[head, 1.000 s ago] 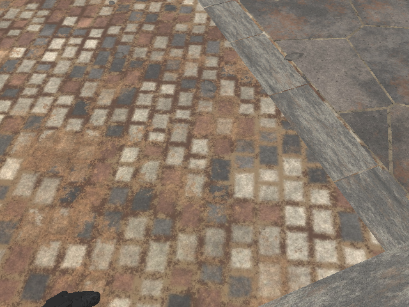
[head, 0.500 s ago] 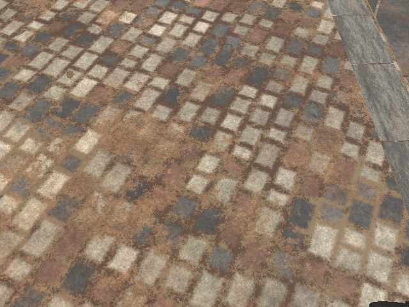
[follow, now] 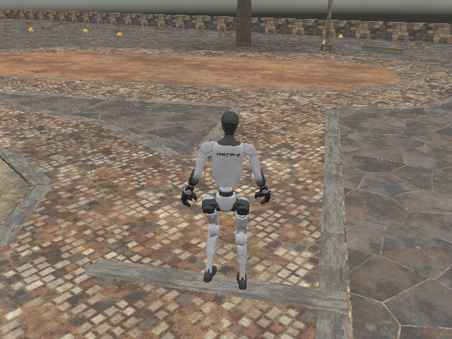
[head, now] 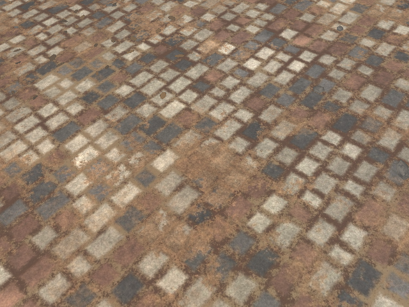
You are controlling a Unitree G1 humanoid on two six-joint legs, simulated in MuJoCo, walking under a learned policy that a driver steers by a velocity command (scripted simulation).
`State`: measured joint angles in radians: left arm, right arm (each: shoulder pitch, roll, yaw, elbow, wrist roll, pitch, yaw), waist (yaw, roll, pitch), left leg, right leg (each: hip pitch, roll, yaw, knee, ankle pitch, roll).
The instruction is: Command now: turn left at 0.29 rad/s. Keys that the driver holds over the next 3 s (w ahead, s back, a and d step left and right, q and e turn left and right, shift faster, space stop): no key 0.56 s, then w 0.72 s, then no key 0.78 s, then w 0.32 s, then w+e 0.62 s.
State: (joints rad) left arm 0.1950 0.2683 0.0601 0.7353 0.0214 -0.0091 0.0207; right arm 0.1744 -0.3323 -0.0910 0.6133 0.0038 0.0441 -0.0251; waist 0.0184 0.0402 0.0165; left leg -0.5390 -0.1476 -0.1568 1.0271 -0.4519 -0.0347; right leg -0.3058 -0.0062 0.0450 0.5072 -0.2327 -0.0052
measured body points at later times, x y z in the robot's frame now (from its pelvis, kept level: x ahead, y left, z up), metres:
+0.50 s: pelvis +0.00 +0.03 +0.00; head +0.00 +0.03 +0.45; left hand +0.09 +0.29 -0.13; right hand +0.15 -0.21 -0.11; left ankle -0.02 +0.14 -0.74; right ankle +0.02 -0.12 -0.74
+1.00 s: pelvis +0.10 -0.01 +0.01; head +0.11 -0.03 +0.46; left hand +0.07 +0.25 -0.12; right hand +0.26 -0.27 -0.10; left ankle +0.14 +0.16 -0.66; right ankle +0.03 -0.10 -0.74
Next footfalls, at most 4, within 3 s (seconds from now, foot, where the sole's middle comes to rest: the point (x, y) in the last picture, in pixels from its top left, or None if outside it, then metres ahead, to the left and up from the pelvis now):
0.22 left None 0.02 0.14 -0.78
1.28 left None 0.43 0.14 -0.78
1.70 right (258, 286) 0.55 -0.09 -0.78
2.80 left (191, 201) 0.88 0.15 -0.78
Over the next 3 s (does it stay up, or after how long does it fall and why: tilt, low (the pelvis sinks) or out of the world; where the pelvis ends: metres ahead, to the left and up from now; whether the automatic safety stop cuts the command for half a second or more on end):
stays up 0.78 0.05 0.00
